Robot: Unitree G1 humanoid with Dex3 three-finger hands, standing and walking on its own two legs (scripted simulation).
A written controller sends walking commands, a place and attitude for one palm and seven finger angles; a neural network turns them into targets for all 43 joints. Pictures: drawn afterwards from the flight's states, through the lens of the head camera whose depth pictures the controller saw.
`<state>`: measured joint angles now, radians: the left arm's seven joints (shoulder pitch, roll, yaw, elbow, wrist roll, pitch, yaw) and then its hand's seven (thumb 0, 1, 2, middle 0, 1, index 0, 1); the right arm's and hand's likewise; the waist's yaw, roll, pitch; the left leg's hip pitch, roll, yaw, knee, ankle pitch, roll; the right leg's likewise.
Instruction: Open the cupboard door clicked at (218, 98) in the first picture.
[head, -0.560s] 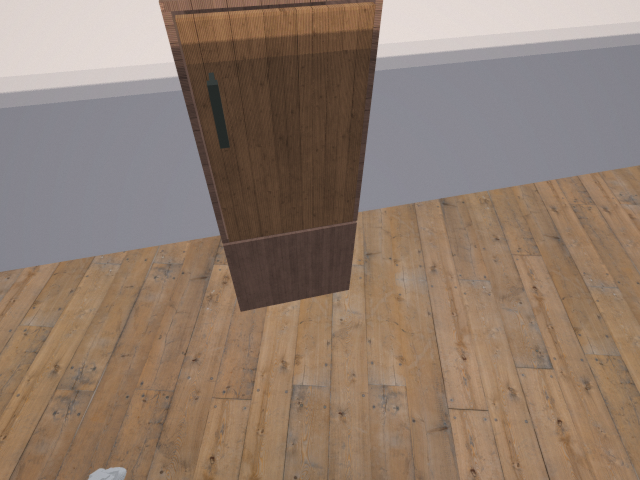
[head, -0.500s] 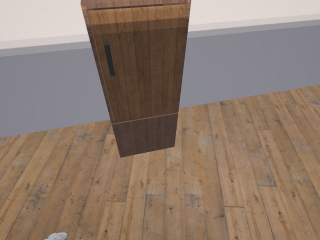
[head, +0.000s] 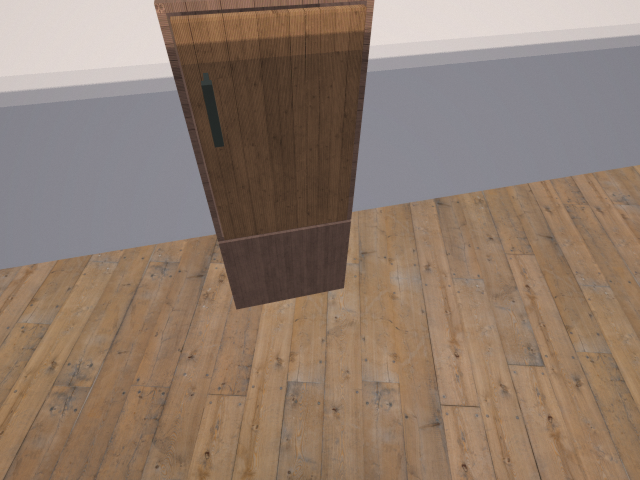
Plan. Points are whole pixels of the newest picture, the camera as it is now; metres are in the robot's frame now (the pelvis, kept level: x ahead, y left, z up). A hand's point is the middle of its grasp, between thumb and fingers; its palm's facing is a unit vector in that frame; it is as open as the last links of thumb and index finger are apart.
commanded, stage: stand and wait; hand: left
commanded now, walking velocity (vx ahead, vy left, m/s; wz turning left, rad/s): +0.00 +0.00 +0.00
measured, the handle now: (212, 110) +0.78 +0.27 +0.05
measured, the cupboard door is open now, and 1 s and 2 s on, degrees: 0 0 0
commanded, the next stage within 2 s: look at it before walking up in 0.26 s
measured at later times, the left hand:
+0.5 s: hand out of the picture +0.08 +0.24 -0.15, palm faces -0.03 -0.94 -0.34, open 7.4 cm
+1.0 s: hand out of the picture +0.08 +0.24 -0.15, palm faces -0.04 -0.94 -0.34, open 7.4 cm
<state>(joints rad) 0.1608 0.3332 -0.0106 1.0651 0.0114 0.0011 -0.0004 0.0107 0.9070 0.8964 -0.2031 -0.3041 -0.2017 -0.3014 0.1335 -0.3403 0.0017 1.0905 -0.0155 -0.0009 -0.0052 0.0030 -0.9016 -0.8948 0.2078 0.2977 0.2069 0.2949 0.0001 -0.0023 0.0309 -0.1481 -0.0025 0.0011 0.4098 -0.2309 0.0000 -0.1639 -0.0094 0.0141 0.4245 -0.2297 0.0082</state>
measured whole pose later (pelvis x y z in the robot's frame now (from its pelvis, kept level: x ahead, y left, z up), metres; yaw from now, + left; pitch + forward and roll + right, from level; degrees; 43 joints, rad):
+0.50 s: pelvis +0.00 -0.01 +0.00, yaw +0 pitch -2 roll +0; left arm 0.13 0.33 -0.01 1.08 0.01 -0.01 0.00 0.01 0.91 0.90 -0.20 -0.30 -0.20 -0.30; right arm 0.12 -0.34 0.00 1.11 -0.01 -0.01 0.00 0.00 -0.90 -0.89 0.21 0.30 0.21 0.29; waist 0.00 0.00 0.02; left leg -0.14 0.01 0.01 0.37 -0.21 -0.01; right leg -0.16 0.00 0.02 0.39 -0.21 0.00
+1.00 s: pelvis +0.00 -0.01 +0.00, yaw +0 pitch -2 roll +0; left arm 0.14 0.34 -0.01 1.09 0.01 -0.01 0.00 0.01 0.91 0.90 -0.20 -0.30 -0.20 -0.30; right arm 0.12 -0.34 0.01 1.12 -0.01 -0.01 -0.01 0.00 -0.90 -0.89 0.21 0.30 0.21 0.29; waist 0.00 0.00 0.03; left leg -0.12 0.01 0.01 0.35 -0.20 -0.01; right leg -0.14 0.00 0.02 0.37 -0.20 0.00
